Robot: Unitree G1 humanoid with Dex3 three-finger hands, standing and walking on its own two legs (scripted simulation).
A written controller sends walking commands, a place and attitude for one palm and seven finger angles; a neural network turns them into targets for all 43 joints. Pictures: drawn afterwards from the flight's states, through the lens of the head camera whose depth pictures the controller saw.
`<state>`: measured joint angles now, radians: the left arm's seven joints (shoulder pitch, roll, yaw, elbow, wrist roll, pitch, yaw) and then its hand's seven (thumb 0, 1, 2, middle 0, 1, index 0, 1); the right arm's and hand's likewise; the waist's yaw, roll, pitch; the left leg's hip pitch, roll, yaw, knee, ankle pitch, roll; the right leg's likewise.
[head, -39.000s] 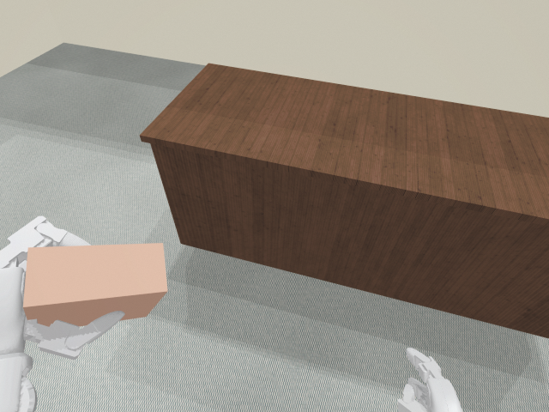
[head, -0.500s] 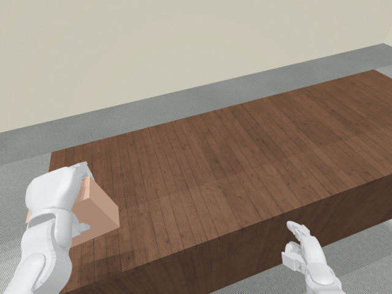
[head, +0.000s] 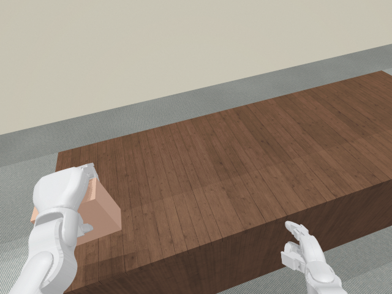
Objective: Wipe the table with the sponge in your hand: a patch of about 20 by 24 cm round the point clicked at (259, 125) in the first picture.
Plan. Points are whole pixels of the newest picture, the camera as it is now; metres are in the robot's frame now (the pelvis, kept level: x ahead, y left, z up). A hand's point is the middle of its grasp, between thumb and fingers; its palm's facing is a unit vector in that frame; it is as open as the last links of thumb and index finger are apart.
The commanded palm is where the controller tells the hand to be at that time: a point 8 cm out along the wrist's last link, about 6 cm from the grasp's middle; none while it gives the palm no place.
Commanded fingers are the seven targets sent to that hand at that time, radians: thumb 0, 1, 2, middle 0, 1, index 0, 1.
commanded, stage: move the sponge above the wiping area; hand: left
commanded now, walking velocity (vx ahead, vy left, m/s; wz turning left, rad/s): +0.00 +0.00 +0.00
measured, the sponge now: (86, 219) +0.22 +0.29 +0.04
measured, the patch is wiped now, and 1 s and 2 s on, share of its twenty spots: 0.00 0.00 0.00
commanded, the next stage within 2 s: none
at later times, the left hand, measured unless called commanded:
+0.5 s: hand (86, 215) +0.21 +0.27 +0.07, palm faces +0.02 -0.09 -1.00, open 10.0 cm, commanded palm +0.18 +0.27 +0.13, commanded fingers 0.00 0.10 1.30 -1.20 -1.60 -1.20 -1.60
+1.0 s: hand (91, 222) +0.21 +0.27 +0.05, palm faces -0.01 -0.10 -0.99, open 10.0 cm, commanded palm +0.18 +0.27 +0.11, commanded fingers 0.00 0.10 1.30 -1.20 -1.60 -1.20 -1.60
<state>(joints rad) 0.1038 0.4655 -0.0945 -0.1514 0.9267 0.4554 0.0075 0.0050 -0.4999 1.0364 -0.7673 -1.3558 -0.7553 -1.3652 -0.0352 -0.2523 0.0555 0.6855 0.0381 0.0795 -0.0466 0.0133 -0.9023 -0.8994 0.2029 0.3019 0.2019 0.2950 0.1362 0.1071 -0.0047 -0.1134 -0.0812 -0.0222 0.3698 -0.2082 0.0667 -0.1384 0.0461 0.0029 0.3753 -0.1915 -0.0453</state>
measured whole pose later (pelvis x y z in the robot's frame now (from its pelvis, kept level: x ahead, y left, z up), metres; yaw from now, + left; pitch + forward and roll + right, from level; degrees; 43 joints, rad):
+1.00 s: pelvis -0.01 -0.02 +0.00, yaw -2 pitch -3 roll +0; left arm 0.14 0.42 -0.07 0.04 0.92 0.36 0.11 0.01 -0.50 1.04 -0.77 -1.36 -0.75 -1.37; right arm 0.02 -0.26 0.02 0.72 0.05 0.03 -0.07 0.01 -0.90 -0.90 0.20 0.30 0.20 0.29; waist 0.11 0.09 -0.03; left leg -0.14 -0.05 -0.01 0.40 -0.21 0.04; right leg -0.17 0.08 0.02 0.40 -0.18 -0.08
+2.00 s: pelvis +0.00 -0.01 +0.00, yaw -1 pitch -1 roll +0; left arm 0.09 0.31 -0.20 0.18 0.97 0.44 0.22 0.01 -0.50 1.04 -0.77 -1.36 -0.75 -1.37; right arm 0.00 -0.23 0.02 0.72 0.05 0.07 -0.04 0.01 -0.90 -0.90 0.20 0.30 0.20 0.29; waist 0.11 0.07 -0.06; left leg -0.19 -0.06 -0.01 0.44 -0.24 0.05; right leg -0.21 0.07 0.02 0.43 -0.21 -0.06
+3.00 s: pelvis -0.01 -0.02 +0.00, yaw -1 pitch -2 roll +0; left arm 0.13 0.31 -0.19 0.16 0.97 0.43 0.21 0.01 -0.50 1.04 -0.77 -1.36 -0.75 -1.37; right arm -0.01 -0.24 0.01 0.71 0.05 0.06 -0.04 0.01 -0.90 -0.90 0.20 0.30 0.20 0.29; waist 0.12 0.07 -0.06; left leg -0.17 -0.05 -0.01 0.43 -0.24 0.04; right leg -0.19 0.08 0.02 0.42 -0.20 -0.07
